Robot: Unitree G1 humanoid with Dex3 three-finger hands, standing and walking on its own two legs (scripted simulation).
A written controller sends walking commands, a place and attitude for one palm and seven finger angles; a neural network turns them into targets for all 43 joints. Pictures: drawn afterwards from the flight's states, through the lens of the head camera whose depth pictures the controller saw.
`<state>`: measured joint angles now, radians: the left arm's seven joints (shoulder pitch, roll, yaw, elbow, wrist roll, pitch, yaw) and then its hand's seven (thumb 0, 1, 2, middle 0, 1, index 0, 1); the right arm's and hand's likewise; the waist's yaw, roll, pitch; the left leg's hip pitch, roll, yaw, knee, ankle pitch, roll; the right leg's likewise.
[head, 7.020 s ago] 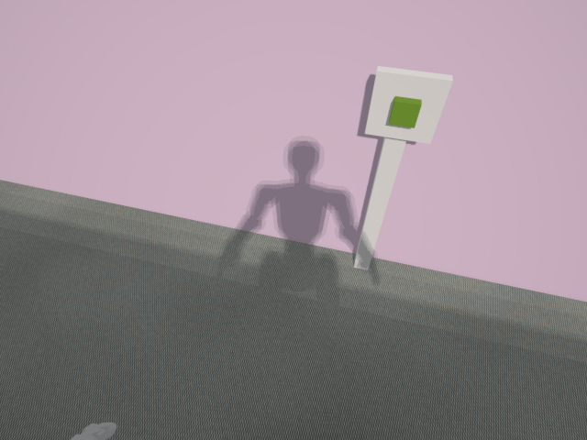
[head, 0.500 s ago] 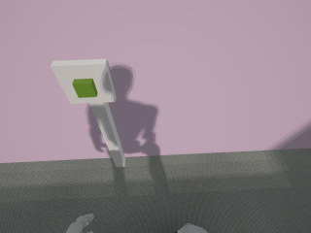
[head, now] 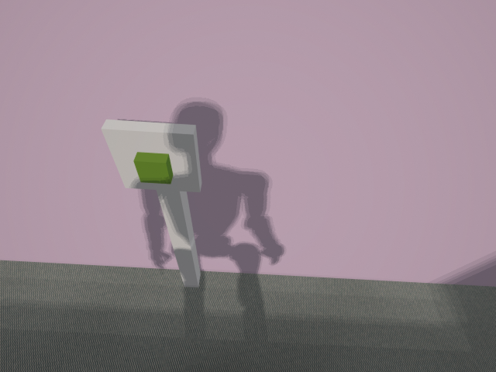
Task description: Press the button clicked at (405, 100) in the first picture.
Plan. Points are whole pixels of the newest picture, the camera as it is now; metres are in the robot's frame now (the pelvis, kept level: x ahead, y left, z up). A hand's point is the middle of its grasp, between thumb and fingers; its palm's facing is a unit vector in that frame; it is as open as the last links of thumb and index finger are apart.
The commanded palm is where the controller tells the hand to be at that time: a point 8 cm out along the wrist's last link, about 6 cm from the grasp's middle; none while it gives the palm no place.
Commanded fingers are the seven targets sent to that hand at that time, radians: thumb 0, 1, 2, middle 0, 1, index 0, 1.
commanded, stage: come to a stop and stand still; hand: left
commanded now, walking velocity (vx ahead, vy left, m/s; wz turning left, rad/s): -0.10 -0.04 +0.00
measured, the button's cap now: (154, 167) +0.49 +0.26 +0.00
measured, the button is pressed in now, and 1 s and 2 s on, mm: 0 0 0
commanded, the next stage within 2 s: look again from close up in 0.66 s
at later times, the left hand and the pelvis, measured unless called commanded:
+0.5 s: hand out of the picture -0.01 +0.14 -0.17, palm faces +0.05 -0.98 -0.20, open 7.3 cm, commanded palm none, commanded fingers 0.00 0.90 0.90 -0.20 -0.30 -0.20 -0.30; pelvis -0.04 -0.04 +0.01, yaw +0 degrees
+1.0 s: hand out of the picture -0.05 +0.17 -0.18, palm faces +0.04 -0.99 -0.17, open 7.4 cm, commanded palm none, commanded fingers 0.00 0.90 0.90 -0.20 -0.30 -0.20 -0.30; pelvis -0.06 +0.01 +0.00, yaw +0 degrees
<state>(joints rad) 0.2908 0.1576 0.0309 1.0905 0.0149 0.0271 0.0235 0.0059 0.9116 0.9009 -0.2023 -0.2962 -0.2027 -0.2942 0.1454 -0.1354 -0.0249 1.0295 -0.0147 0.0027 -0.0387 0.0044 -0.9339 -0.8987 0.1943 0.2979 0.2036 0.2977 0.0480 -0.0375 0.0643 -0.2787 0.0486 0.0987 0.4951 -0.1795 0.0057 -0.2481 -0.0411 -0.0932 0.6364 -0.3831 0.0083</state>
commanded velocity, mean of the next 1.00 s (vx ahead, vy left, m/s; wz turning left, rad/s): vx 0.00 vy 0.00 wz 0.00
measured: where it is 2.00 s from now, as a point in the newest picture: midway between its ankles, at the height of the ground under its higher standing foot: outside the picture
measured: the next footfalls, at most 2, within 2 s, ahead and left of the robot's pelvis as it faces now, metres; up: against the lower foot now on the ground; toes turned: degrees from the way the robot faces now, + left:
none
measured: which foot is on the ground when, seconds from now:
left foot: down 0.00-1.00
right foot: down 0.00-1.00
